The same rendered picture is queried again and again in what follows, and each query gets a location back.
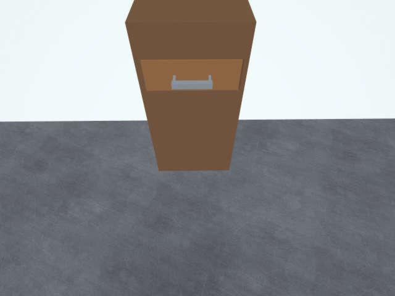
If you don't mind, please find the handle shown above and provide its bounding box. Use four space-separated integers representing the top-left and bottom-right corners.
171 75 213 89

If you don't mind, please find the drawer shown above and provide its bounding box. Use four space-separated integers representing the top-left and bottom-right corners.
141 59 243 91

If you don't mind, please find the cabinet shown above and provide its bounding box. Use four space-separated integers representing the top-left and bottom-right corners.
125 0 256 171

